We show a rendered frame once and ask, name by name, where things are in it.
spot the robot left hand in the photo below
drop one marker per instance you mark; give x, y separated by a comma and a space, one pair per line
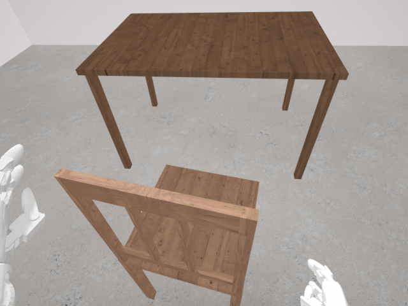
27, 224

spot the chair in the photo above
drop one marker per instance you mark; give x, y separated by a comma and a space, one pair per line
195, 226

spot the table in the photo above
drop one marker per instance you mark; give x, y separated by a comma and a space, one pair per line
281, 45

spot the left robot forearm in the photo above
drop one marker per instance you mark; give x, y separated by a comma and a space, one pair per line
7, 292

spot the robot right hand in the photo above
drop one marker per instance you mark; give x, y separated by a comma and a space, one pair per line
329, 294

